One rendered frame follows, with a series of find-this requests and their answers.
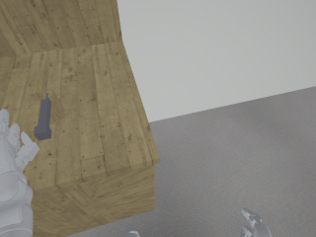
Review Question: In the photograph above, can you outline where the left robot forearm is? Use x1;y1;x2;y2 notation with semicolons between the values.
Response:
0;171;34;237

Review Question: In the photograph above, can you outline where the left robot hand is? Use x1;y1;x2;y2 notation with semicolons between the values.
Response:
0;109;40;175

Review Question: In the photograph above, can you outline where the tap lever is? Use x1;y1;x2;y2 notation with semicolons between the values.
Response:
34;93;52;141

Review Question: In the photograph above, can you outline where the counter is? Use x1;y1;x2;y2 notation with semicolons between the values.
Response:
0;0;160;237

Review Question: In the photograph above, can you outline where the right robot hand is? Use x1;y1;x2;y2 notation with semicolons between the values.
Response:
237;207;273;237

